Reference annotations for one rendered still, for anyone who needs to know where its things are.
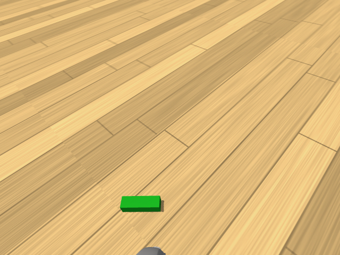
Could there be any carton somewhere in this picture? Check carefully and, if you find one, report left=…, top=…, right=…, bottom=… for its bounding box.
left=120, top=195, right=161, bottom=212

